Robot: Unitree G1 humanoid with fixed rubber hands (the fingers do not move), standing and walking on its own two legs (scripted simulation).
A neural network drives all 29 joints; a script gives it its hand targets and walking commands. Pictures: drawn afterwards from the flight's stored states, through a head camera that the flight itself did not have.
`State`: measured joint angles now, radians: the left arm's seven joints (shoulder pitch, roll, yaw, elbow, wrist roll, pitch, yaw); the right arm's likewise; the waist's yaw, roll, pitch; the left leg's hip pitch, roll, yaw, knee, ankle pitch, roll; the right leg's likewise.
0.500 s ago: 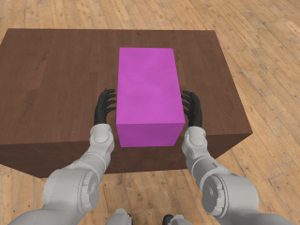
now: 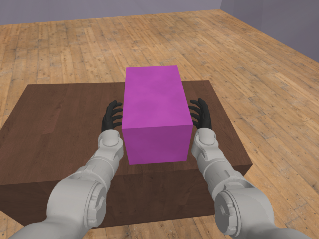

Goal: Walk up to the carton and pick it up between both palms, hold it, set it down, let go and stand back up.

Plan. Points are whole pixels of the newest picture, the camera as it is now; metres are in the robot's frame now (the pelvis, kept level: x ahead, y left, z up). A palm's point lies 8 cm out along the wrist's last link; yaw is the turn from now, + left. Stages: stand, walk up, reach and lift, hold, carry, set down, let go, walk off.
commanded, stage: reach and lift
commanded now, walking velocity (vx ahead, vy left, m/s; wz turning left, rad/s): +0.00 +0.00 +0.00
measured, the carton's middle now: (154, 111) +0.51 +0.01 +0.04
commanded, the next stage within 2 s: none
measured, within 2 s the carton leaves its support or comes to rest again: neither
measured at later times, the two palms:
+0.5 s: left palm (110, 110) +0.41 +0.13 +0.14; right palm (210, 108) +0.41 -0.13 +0.15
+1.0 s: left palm (98, 103) +0.39 +0.15 +0.18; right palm (210, 97) +0.40 -0.11 +0.19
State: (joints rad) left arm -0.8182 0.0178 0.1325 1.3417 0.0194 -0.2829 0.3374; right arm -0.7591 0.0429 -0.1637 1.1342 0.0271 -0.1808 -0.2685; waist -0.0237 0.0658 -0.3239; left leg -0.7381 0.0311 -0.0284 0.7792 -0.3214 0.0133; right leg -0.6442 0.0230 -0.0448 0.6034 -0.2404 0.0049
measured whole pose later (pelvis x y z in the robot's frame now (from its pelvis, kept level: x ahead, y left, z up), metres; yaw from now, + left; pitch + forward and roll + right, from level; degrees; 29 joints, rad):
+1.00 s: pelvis +0.01 -0.02 +0.03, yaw +2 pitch -3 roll -3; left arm -0.69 -0.03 0.30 0.60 0.19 0.42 0.14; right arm -0.73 0.04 -0.05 0.72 0.11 0.21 -0.32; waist -0.02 0.02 -0.06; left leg -0.20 0.03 -0.03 0.50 -0.25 0.01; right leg -0.10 0.02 -0.04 0.31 -0.16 0.01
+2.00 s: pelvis +0.00 -0.03 +0.03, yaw +2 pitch -7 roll -2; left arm -0.69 -0.07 0.36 0.47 0.29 0.57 0.08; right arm -0.82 0.04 -0.08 0.79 0.11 0.20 -0.28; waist -0.06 -0.01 -0.02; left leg -0.11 0.03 -0.03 0.45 -0.21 0.00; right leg -0.04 0.02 -0.04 0.31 -0.15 0.01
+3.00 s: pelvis -0.01 -0.03 +0.03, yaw +2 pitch -9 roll -2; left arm -0.69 -0.07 0.36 0.34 0.34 0.68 0.03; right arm -0.82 0.04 -0.05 0.70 0.14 0.24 -0.29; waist -0.07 -0.02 0.00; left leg -0.10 0.03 -0.03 0.45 -0.20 0.00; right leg -0.03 0.02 -0.04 0.33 -0.15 0.01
